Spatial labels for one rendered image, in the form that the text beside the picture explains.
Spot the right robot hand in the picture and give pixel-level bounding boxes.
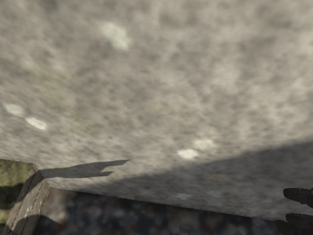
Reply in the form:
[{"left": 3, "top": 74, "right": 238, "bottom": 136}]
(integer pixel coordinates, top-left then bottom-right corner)
[{"left": 275, "top": 188, "right": 313, "bottom": 235}]

